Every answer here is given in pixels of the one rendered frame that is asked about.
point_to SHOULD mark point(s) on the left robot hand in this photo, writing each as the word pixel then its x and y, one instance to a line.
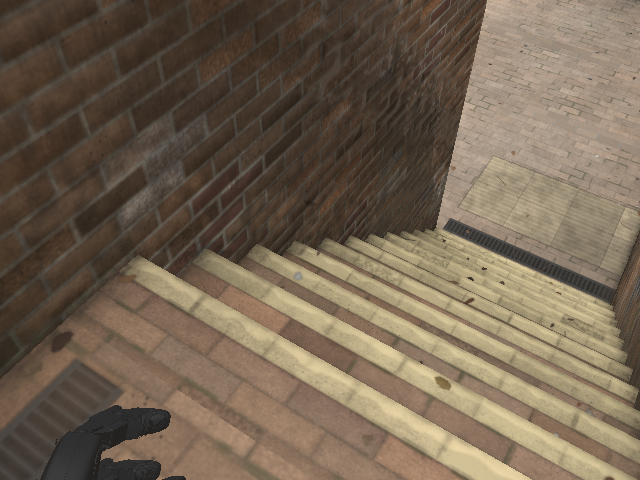
pixel 77 455

